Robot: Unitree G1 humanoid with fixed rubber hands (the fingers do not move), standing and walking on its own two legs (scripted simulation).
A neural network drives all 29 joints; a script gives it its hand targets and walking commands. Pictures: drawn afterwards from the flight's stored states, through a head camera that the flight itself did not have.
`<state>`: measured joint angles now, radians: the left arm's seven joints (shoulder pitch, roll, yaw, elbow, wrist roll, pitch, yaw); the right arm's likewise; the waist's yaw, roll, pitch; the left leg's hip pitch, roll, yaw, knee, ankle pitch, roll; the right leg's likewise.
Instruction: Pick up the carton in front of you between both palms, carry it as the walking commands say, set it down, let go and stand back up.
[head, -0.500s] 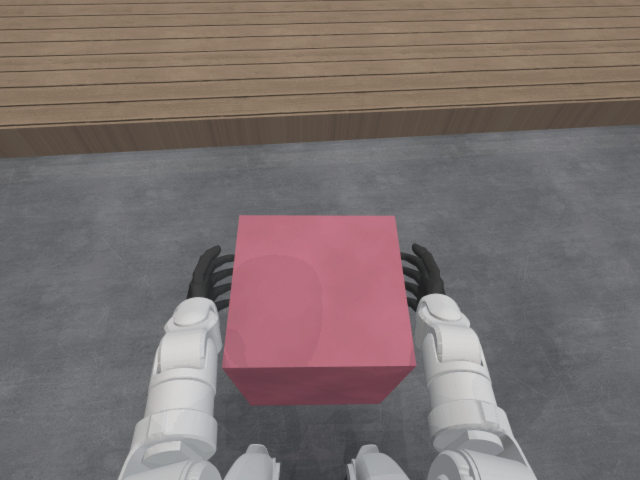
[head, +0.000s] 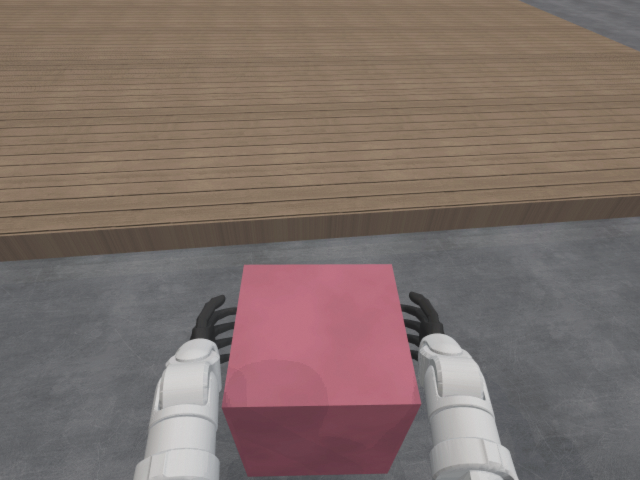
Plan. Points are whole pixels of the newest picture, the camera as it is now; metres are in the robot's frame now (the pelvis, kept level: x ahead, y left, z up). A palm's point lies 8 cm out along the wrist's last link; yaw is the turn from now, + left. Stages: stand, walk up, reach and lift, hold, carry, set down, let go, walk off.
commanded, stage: reach and lift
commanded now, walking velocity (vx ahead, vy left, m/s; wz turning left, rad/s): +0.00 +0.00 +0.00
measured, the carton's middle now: (318, 372) +0.30 +0.00 -0.04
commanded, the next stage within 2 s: hold in 0.88 s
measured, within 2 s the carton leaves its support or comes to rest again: neither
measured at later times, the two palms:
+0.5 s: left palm (203, 341) +0.30 +0.15 +0.03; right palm (429, 337) +0.30 -0.15 +0.04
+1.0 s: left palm (201, 338) +0.29 +0.15 +0.05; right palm (434, 333) +0.30 -0.15 +0.05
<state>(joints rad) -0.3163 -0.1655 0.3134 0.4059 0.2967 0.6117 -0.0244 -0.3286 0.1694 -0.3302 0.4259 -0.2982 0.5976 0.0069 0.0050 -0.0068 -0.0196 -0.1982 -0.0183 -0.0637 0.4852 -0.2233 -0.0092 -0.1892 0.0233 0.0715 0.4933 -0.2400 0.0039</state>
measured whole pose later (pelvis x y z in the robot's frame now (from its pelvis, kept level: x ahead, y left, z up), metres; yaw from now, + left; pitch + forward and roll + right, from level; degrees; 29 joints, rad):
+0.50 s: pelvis +0.01 +0.00 +0.01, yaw +0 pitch -5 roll +0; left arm -0.29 -0.16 0.27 0.31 0.29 0.65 -0.03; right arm -0.30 0.16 -0.28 0.33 -0.29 0.63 0.02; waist 0.01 -0.01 0.04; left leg -0.12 -0.02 -0.06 0.40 -0.20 -0.01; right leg -0.11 0.02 0.07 0.41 -0.21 0.01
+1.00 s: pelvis +0.01 +0.00 +0.01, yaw +0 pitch -7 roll +0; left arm -0.23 -0.14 0.19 0.19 0.25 0.73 -0.01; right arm -0.24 0.15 -0.21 0.21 -0.25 0.71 0.00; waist 0.00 0.00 0.03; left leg -0.06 -0.01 -0.07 0.35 -0.18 -0.01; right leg -0.04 0.02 0.07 0.35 -0.19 0.00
